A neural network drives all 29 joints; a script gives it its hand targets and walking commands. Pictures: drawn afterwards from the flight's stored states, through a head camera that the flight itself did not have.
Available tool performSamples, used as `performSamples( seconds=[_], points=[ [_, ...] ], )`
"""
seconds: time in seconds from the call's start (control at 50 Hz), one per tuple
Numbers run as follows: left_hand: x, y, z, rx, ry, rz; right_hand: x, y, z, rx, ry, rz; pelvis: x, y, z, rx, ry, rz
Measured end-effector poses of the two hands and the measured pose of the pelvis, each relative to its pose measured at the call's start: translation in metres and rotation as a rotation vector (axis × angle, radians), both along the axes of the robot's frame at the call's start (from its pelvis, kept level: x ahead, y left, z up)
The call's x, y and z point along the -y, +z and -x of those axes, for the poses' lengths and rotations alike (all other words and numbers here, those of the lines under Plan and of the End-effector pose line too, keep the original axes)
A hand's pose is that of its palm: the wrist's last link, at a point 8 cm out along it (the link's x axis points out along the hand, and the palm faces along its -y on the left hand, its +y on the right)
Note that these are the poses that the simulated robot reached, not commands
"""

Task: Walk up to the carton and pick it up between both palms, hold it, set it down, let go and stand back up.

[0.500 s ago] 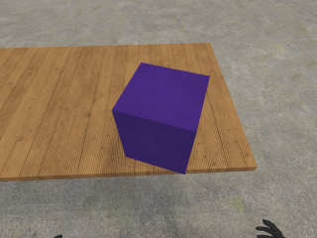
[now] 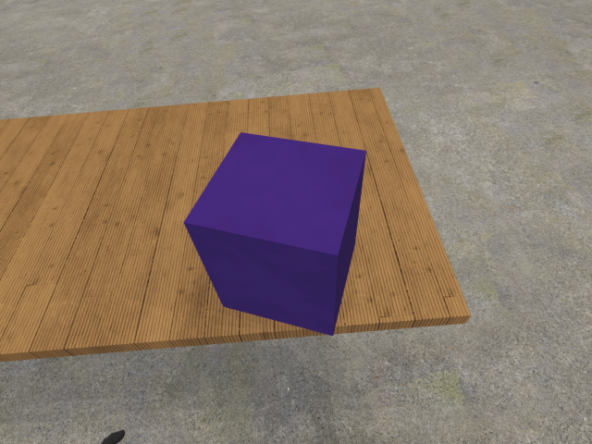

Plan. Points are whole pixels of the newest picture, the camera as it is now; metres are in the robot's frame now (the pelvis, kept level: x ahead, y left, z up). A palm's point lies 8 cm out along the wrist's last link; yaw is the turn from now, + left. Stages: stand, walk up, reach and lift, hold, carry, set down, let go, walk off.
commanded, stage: walk up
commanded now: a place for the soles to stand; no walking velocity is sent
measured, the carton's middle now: (287, 236) +0.43 +0.03 -0.01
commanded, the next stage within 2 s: reach and lift in 0.50 s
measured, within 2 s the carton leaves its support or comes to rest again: neither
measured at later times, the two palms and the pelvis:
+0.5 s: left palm out of the picture +0.09 +0.29 -0.11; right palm out of the picture +0.06 -0.29 -0.13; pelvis +0.01 +0.00 +0.00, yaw +0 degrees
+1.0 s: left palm out of the picture +0.14 +0.27 -0.11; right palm out of the picture +0.12 -0.25 -0.12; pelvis -0.01 -0.01 -0.02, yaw +0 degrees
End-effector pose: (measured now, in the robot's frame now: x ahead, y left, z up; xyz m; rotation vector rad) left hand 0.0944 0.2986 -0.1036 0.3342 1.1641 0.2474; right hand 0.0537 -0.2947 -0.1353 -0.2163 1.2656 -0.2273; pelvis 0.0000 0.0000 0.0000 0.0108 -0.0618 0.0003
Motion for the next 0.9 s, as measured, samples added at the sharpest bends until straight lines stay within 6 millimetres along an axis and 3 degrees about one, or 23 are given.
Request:
performSamples(
  seconds=[0.54, 0.64, 0.74, 0.82, 0.9],
  points=[
    [0.008, -0.011, 0.009, -0.040, 0.035, 0.036, -0.001, 0.005, -0.013, 0.033, 0.023, 0.017, 0.004, -0.001, -0.005, -0.007, -0.005, 0.006],
    [0.013, -0.019, -0.023, -0.097, 0.040, 0.050, -0.011, 0.002, -0.055, 0.148, 0.079, -0.002, 0.008, -0.019, 0.013, -0.006, 0.004, 0.016],
    [0.031, -0.014, -0.062, 0.001, -0.020, 0.065, -0.026, 0.004, -0.089, 0.274, 0.112, -0.022, 0.011, -0.030, 0.019, 0.029, 0.003, 0.033],
    [0.043, -0.006, -0.072, 0.073, -0.036, 0.089, -0.034, 0.009, -0.091, 0.327, 0.122, -0.018, 0.012, -0.031, 0.015, 0.048, 0.006, 0.037],
    [0.042, -0.004, -0.063, 0.080, -0.029, 0.097, -0.039, 0.011, -0.080, 0.341, 0.103, -0.001, 0.012, -0.028, 0.009, 0.062, 0.007, 0.033]
  ],
)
